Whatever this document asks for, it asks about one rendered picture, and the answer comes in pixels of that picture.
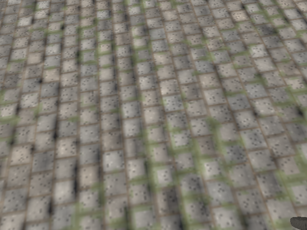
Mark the robot right hand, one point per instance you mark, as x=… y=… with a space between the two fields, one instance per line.
x=299 y=222

